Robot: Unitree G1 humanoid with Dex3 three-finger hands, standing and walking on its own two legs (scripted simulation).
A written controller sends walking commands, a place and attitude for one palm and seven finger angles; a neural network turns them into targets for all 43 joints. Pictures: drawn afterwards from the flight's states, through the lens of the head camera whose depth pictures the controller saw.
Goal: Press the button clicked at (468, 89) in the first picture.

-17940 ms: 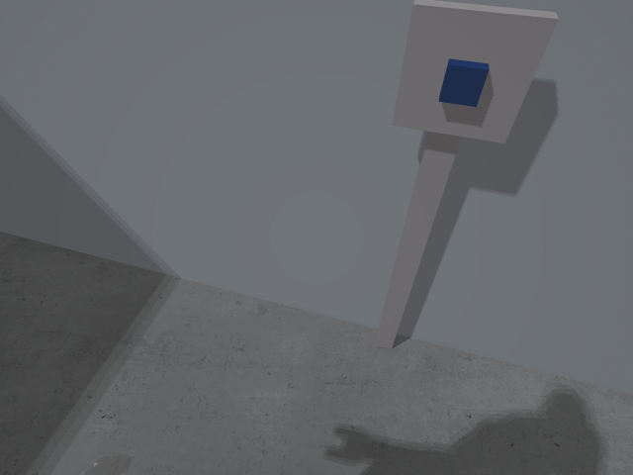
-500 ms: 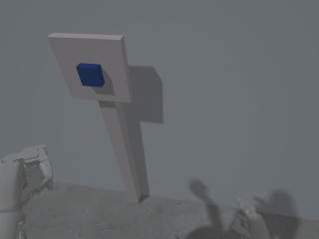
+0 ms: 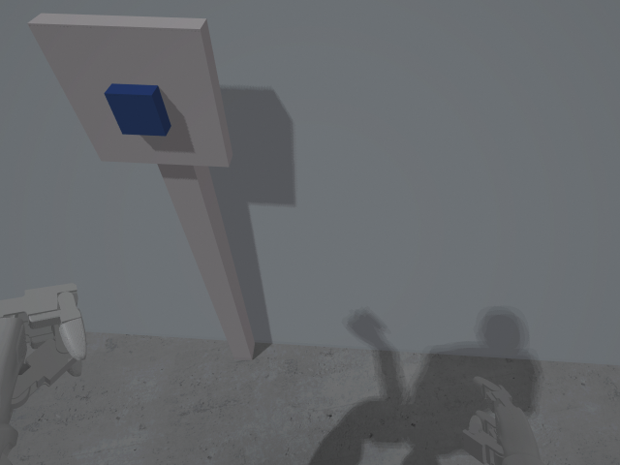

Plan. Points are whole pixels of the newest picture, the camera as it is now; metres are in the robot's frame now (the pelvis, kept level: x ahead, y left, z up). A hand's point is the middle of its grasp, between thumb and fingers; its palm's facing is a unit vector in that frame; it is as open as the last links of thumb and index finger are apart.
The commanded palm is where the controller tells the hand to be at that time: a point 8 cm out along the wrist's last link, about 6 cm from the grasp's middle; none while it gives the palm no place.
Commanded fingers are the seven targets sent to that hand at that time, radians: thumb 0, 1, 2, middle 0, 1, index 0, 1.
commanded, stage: step back with the hand held close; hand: left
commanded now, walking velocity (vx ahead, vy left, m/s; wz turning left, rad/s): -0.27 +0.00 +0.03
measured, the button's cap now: (140, 109) +0.50 +0.26 +0.20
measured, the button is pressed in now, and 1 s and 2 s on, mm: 0 0 0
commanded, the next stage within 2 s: stop stepping back and stand still in 0.74 s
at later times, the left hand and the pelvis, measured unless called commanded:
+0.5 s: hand out of the picture +0.09 +0.28 +0.17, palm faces +0.42 -0.82 -0.39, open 3.1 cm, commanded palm +0.03 +0.32 +0.18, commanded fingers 0.00 0.90 0.90 -1.30 -1.50 -1.30 -1.50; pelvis -0.09 +0.04 -0.02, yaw +2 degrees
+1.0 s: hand out of the picture -0.02 +0.33 +0.16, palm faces +0.39 -0.86 -0.33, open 3.1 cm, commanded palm -0.09 +0.37 +0.18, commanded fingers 0.00 0.90 0.90 -1.30 -1.50 -1.30 -1.50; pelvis -0.22 +0.09 -0.02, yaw +0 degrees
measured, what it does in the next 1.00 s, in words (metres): walks backwards: right foot, then left foot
